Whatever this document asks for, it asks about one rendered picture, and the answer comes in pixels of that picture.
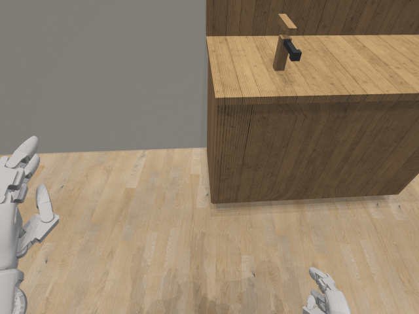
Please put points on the right robot hand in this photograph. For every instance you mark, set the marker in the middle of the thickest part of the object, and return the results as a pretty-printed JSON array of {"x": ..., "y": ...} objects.
[{"x": 332, "y": 302}]

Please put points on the robot left forearm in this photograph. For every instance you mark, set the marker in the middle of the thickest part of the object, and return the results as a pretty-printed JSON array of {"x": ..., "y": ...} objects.
[{"x": 12, "y": 299}]

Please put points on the left robot hand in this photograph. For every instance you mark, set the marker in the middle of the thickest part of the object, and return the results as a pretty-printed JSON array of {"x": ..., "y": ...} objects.
[{"x": 15, "y": 172}]

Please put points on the counter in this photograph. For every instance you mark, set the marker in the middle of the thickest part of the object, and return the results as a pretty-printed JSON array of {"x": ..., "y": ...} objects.
[{"x": 341, "y": 122}]

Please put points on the tap lever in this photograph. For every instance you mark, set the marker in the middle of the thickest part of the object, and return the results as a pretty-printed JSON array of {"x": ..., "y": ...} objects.
[{"x": 295, "y": 54}]

